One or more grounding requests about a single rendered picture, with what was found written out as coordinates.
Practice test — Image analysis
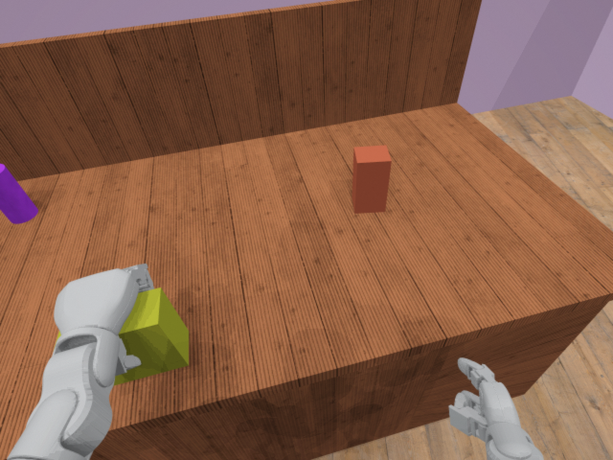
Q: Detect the robot right hand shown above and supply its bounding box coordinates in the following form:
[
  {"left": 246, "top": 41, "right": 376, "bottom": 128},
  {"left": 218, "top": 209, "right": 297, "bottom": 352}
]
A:
[{"left": 449, "top": 357, "right": 521, "bottom": 442}]

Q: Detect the table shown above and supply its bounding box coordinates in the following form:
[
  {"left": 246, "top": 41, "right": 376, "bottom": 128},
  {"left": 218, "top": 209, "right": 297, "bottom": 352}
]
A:
[{"left": 0, "top": 0, "right": 613, "bottom": 460}]

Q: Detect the robot right forearm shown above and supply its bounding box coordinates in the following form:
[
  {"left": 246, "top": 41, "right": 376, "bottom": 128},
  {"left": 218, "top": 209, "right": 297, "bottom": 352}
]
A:
[{"left": 485, "top": 423, "right": 544, "bottom": 460}]

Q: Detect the robot left hand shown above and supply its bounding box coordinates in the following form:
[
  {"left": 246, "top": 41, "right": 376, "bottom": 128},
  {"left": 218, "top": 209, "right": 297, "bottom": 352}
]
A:
[{"left": 54, "top": 264, "right": 154, "bottom": 376}]

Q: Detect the sponge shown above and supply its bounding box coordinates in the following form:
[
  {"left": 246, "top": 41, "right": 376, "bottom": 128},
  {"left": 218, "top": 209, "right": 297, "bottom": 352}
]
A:
[{"left": 55, "top": 287, "right": 189, "bottom": 386}]

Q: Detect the robot left forearm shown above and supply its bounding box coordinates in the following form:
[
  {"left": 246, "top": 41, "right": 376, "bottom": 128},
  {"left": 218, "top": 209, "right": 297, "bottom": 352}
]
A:
[{"left": 7, "top": 327, "right": 120, "bottom": 460}]

